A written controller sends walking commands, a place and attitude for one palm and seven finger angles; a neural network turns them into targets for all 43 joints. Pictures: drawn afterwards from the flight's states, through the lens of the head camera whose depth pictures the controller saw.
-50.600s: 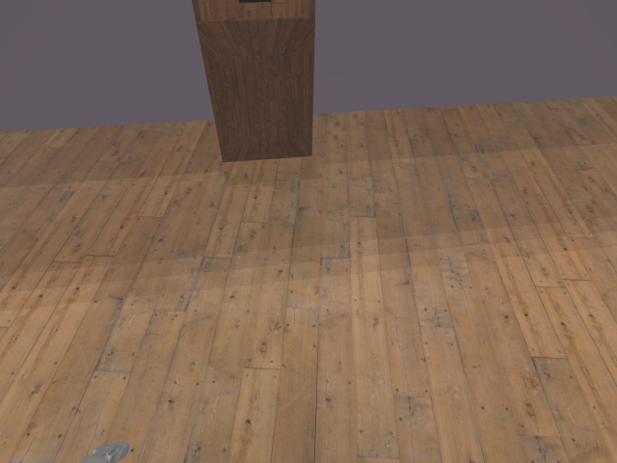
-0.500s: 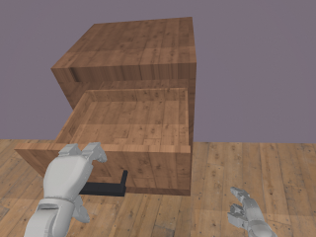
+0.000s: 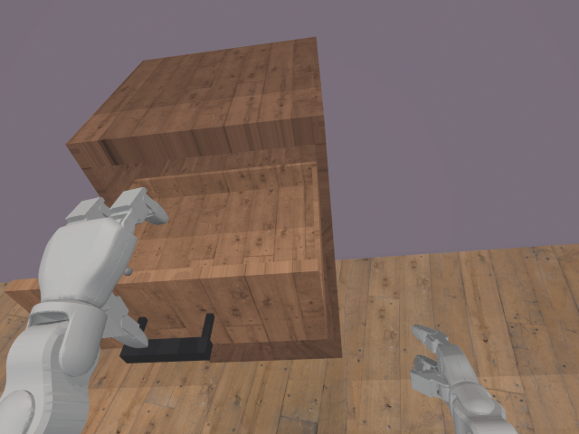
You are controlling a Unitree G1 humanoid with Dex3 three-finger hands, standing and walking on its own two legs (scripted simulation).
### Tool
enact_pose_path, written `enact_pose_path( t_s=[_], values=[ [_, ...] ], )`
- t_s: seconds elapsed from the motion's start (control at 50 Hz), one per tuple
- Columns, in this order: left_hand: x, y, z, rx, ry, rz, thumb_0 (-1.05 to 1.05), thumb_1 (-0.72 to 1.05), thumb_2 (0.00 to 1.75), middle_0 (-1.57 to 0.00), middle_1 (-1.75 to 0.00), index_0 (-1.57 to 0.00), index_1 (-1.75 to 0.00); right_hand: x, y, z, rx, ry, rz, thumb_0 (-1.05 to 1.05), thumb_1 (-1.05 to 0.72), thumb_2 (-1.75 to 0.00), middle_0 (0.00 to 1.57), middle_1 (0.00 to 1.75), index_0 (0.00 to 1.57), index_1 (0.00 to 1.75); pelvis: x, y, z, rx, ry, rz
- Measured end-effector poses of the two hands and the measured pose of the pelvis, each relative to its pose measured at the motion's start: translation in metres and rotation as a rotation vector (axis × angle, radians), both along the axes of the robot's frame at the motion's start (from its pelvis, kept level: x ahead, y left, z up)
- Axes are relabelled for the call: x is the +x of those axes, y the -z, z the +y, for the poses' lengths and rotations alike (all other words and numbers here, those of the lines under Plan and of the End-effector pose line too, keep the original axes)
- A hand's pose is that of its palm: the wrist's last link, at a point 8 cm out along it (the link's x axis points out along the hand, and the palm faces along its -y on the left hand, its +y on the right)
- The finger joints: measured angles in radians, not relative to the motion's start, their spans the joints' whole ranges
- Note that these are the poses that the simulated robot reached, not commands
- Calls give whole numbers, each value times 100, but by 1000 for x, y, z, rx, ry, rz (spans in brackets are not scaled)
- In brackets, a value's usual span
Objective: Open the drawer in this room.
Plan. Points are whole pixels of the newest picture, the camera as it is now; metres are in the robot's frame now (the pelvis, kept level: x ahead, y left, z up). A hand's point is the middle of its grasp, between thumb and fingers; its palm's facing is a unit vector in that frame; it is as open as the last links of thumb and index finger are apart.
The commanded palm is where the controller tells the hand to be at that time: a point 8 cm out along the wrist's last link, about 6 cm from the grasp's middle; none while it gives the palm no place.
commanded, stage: draw the hand back to the body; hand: left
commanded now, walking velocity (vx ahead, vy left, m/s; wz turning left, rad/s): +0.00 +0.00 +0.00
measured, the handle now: (171, 336) +0.23 +0.22 +0.03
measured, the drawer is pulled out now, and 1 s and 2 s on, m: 0.29 0.29 0.29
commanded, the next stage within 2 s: step back with the hand held close in 1.70 s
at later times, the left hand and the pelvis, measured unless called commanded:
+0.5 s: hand (102, 301) +0.20 +0.24 +0.17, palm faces +0.17 -0.07 -0.98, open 13.8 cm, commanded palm +0.15 +0.24 +0.22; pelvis +0.01 +0.00 +0.00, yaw +2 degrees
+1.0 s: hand (92, 269) +0.21 +0.22 +0.22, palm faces +0.45 -0.82 -0.35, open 12.9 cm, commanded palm +0.15 +0.27 +0.22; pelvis +0.03 +0.01 +0.00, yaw +3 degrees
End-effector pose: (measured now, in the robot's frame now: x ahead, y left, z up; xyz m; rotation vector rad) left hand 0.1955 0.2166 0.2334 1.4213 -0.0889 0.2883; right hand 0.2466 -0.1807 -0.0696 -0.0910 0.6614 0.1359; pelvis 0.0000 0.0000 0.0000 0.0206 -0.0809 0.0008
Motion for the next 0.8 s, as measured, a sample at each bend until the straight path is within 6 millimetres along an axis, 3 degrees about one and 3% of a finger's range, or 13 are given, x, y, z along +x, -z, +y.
enact_pose_path(
  t_s=[0.1,0.24,0.54,0.72,0.8],
  values=[
    [-10,20,4,11,-24,94,0,-49,30,-32,-121,-32,-121,-8,9,-19,-45,11,37,2,-90,-90,20,30,20,30,1,2,-5,-1,-2,8],
    [-18,13,13,51,-37,53,0,-49,30,-33,-120,-33,-121,-12,18,-30,-95,16,50,2,-90,-90,20,30,20,30,5,3,-9,-9,-24,6],
    [-30,12,21,53,-16,76,0,-49,30,-32,-120,-32,-121,-1,12,-11,-71,-2,-1,2,-90,-90,20,30,20,30,11,4,-1,-14,-31,29],
    [-36,13,43,54,-70,62,0,-49,30,-32,-120,-32,-121,5,9,3,-77,-25,3,2,-90,-90,20,30,20,30,13,4,6,-18,-42,32],
    [-36,22,43,-560,85,-116,-1,-47,31,-32,-119,-32,-119,2,0,9,-70,15,-85,2,-90,-90,20,30,20,30,15,4,8,-22,-49,15]
  ],
)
